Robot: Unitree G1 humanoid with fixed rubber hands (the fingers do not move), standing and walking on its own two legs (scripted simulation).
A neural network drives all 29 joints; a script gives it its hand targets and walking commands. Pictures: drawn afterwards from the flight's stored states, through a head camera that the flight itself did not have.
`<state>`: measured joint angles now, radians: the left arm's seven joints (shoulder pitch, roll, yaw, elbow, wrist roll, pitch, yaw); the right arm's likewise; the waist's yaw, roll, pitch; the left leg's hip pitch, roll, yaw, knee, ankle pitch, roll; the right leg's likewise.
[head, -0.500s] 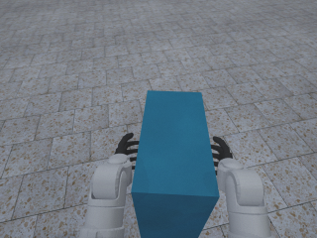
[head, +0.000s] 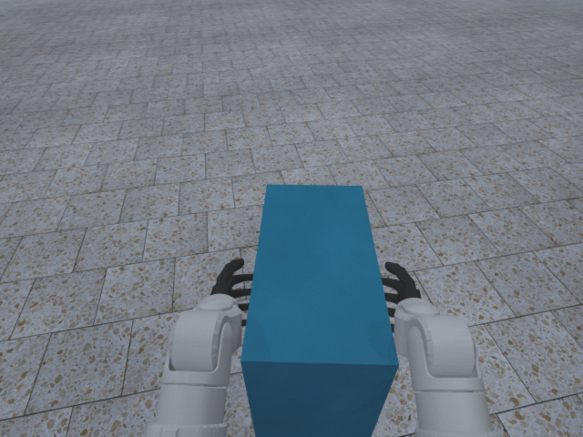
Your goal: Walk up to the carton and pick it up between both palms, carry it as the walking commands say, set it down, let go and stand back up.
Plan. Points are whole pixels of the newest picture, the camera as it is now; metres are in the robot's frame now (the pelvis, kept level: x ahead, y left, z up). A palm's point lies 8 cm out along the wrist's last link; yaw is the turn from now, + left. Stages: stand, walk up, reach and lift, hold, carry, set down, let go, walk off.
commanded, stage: carry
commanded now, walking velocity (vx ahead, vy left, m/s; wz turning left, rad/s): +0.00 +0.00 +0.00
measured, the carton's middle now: (312, 315) +0.33 +0.01 +0.00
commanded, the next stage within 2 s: hold in 1.28 s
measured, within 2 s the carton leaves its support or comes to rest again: neither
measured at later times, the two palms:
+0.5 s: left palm (211, 348) +0.24 +0.13 +0.06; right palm (409, 356) +0.24 -0.11 +0.06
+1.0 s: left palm (199, 366) +0.22 +0.15 +0.05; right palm (397, 373) +0.22 -0.10 +0.05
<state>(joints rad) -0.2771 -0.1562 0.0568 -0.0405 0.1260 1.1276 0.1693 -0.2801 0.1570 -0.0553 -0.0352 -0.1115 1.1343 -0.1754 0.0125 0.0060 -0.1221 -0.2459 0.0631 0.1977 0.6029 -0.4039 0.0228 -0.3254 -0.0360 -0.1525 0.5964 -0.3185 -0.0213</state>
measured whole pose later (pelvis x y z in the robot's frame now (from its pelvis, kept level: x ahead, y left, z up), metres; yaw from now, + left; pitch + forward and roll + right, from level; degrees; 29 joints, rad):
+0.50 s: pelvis -0.05 +0.01 +0.00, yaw +0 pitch +2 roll +0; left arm -0.29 -0.16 0.07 0.13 0.16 0.97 0.15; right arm -0.29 0.16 -0.08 0.13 -0.15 0.98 -0.15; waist 0.00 0.00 -0.12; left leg -0.30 0.04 0.21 0.58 -0.31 0.06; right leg -0.37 -0.05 -0.14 0.55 -0.21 -0.01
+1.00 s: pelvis -0.07 +0.03 +0.00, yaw +0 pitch +2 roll -1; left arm -0.25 -0.15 0.06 0.17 0.15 0.86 0.15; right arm -0.25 0.15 -0.07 0.17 -0.15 0.86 -0.14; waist 0.00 0.00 -0.11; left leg -0.33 0.03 0.22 0.60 -0.30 0.08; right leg -0.40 -0.07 -0.13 0.55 -0.18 0.01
